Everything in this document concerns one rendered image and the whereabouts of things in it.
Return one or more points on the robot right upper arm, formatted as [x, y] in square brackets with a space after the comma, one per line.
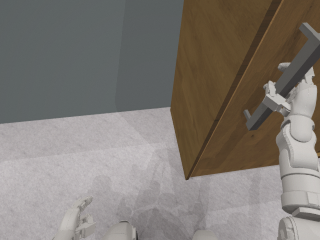
[293, 228]

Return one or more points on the right robot hand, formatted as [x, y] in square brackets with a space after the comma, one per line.
[302, 98]

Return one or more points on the robot left thigh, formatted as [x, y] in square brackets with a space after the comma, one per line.
[121, 231]

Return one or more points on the handle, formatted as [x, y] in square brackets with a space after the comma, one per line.
[300, 65]

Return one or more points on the left robot forearm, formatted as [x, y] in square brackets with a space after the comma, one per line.
[64, 235]

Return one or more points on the left robot hand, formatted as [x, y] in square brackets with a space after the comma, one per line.
[82, 226]

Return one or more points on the left robot shin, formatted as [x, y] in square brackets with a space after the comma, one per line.
[124, 221]

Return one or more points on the right robot forearm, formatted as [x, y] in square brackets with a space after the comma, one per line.
[299, 168]

